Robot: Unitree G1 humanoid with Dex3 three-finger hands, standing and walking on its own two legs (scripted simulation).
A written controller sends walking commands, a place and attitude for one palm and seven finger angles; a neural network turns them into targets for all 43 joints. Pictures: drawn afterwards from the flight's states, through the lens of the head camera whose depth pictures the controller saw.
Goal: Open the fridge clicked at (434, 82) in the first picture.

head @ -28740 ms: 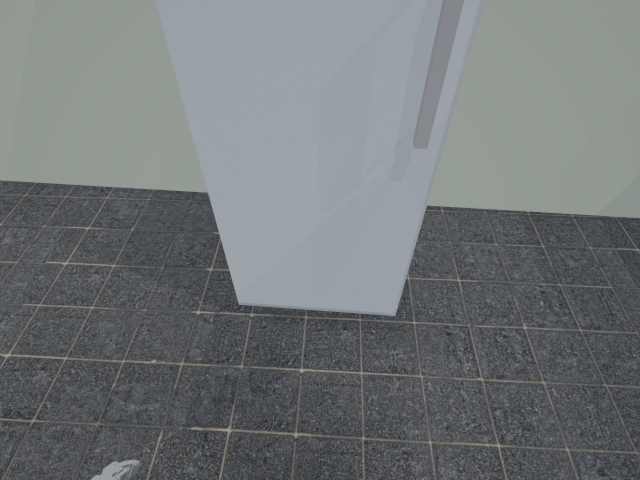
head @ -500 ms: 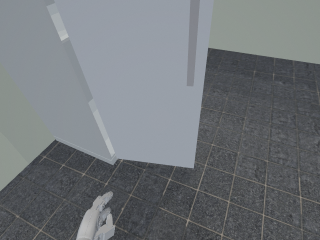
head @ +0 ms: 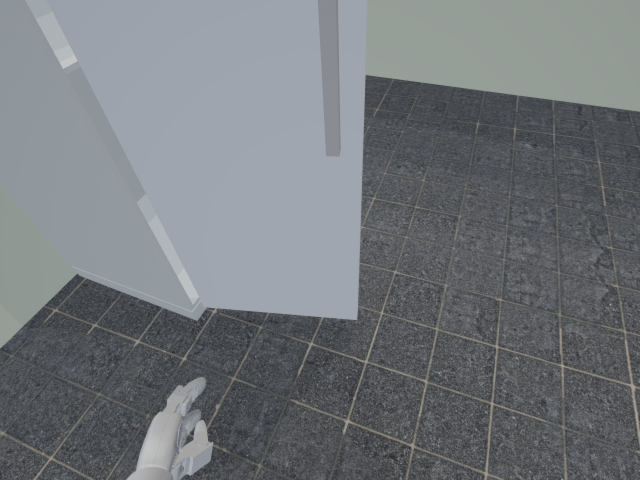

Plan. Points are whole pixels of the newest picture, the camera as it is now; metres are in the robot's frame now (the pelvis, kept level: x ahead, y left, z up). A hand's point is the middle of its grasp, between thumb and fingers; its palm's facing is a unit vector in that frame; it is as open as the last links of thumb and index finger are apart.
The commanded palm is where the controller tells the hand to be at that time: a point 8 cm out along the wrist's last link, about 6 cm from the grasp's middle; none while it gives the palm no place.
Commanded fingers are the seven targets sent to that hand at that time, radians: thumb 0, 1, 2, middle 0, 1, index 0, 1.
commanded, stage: stop stepping back and stand still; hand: right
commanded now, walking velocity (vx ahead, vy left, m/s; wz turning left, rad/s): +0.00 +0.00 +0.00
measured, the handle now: (331, 63) +0.70 +0.01 +0.20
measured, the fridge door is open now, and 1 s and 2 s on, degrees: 75 75 75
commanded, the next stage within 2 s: let the arm hang, fingers relaxed in 0.18 s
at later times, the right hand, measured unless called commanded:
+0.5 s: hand out of the picture +0.13 -0.23 -0.12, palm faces -0.01 +0.94 -0.34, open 7.4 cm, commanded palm none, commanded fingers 0.00 -0.90 -0.90 0.20 0.30 0.20 0.30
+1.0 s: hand out of the picture -0.01 -0.22 -0.17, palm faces +0.07 +0.96 -0.27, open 7.3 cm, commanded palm none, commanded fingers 0.00 -0.90 -0.90 0.20 0.30 0.20 0.30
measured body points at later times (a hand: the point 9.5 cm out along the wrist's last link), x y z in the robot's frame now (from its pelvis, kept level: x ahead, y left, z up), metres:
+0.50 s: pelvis -0.01 +0.00 -0.01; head +0.00 +0.01 +0.44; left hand +0.14 +0.27 -0.12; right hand +0.13 -0.27 -0.09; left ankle +0.00 +0.13 -0.74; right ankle +0.04 -0.12 -0.74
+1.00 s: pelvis +0.00 +0.00 +0.00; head +0.02 +0.00 +0.45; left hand +0.02 +0.22 -0.16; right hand -0.01 -0.27 -0.15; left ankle +0.00 +0.13 -0.74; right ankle +0.04 -0.12 -0.74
